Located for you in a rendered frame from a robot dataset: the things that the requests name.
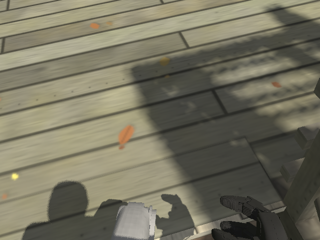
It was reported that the left robot thigh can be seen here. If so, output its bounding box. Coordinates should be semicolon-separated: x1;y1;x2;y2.
110;202;157;240

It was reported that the robot right hand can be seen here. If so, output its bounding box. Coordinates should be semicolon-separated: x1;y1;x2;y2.
211;195;292;240

